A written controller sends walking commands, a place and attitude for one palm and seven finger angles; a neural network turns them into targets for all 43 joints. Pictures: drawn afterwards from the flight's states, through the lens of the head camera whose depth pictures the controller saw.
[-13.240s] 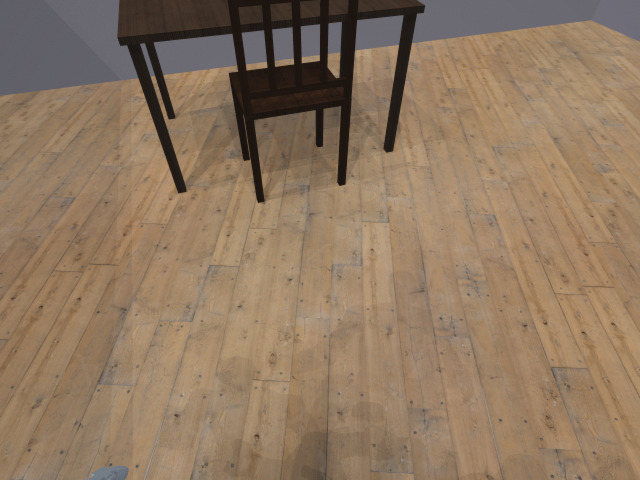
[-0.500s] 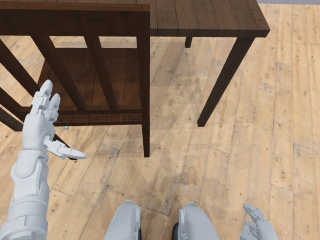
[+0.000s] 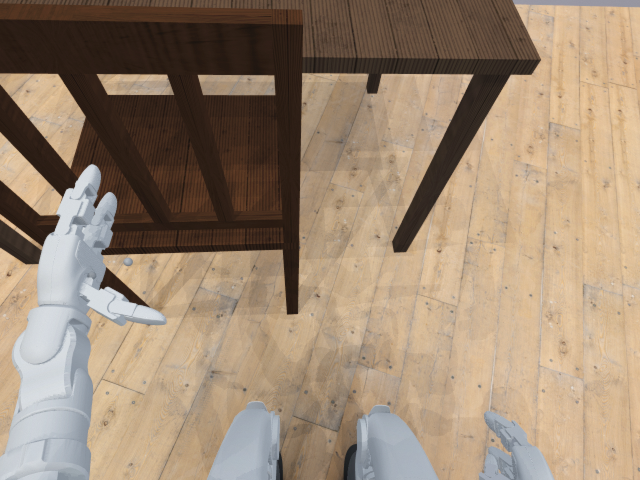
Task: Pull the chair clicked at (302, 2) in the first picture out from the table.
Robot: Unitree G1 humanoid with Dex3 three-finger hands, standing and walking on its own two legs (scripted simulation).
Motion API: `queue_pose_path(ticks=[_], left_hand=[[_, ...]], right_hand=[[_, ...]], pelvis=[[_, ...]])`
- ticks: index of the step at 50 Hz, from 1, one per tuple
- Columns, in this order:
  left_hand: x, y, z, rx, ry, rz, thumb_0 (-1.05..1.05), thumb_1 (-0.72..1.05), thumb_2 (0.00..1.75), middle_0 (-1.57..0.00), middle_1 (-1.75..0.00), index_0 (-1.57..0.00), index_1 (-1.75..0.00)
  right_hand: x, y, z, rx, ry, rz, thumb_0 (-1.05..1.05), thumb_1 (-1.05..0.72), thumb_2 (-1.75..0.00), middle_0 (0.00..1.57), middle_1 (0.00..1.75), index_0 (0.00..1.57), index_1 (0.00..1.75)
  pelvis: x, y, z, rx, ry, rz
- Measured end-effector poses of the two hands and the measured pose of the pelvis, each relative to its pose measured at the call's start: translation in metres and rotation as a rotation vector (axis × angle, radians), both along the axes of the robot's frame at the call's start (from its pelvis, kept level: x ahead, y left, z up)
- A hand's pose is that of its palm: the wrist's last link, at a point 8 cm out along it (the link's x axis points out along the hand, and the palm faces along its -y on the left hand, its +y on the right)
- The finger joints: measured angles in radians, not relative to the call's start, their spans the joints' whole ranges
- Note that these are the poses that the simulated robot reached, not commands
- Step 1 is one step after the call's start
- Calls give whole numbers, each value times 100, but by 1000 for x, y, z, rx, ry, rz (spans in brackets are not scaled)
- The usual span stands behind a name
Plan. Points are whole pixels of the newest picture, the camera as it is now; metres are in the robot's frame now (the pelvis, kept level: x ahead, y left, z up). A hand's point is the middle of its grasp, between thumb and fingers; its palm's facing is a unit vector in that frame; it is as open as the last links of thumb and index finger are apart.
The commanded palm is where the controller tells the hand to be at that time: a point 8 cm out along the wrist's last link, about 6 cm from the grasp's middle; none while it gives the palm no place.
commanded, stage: aim the fingers beside a spindle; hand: left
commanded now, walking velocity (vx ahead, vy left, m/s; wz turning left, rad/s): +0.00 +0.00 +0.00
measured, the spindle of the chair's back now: (129, 161) +0.50 +0.27 +0.03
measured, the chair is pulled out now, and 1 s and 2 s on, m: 0.00 0.00 0.00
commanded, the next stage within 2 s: push the fingers through the gap in 0.10 s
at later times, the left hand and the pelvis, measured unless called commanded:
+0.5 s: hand (130, 244) +0.38 +0.24 +0.02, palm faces +0.05 -1.00 -0.04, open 17.0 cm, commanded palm +0.36 +0.29 +0.02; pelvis +0.00 +0.01 +0.00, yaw +0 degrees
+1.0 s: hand (138, 209) +0.43 +0.24 +0.02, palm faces +0.08 -1.00 -0.05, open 16.9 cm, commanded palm +0.41 +0.28 +0.02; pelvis +0.00 +0.00 -0.01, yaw -1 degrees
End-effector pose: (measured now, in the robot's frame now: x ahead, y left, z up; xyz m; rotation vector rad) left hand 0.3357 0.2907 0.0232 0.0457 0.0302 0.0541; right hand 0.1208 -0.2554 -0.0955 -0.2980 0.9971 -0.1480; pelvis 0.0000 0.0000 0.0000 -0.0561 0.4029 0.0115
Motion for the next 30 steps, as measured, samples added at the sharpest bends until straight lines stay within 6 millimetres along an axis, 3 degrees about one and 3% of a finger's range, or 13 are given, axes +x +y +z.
queue_pose_path(ticks=[14, 21, 30], left_hand=[[-7, 7, -1, -5, -6, 12, -1, -50, 30, -6, -8, -6, -8], [10, 7, -2, -4, -18, 11, -1, -50, 30, -6, -8, -6, -8], [34, 3, 0, -4, -4, 11, -1, -50, 30, -6, -8, -6, -8]], right_hand=[[13, 7, 4, -8, -35, 29, 1, -90, -90, 20, 30, 20, 30], [8, 6, 0, -24, -16, 28, 1, -90, -90, 20, 30, 21, 30], [-15, 2, -3, -18, 47, -13, 1, -90, -90, 20, 30, 21, 30]], pelvis=[[-1, 4, -1, -7, -4, 6], [-4, 5, -4, -13, 2, 10], [-3, 5, -4, -9, 11, -1]])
